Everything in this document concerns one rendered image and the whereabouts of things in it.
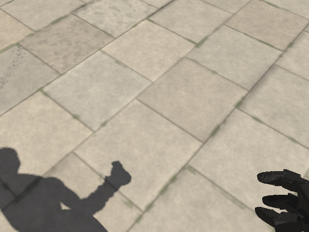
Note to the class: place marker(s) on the robot right hand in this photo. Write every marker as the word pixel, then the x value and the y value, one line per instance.
pixel 296 219

